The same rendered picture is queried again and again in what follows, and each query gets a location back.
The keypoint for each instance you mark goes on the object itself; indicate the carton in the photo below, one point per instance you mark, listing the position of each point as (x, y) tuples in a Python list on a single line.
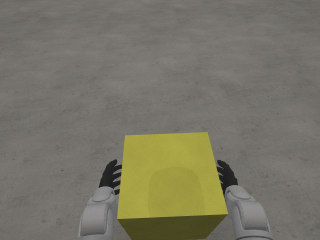
[(170, 187)]

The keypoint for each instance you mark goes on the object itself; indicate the robot left hand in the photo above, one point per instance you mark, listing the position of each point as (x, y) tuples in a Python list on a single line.
[(108, 176)]

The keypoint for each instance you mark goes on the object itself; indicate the left robot forearm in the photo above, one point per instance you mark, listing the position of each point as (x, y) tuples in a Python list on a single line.
[(97, 219)]

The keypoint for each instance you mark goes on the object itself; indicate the robot right hand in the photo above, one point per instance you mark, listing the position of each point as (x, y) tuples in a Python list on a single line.
[(227, 177)]

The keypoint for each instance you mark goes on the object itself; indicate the right robot forearm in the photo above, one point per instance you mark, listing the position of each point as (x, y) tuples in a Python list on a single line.
[(249, 219)]

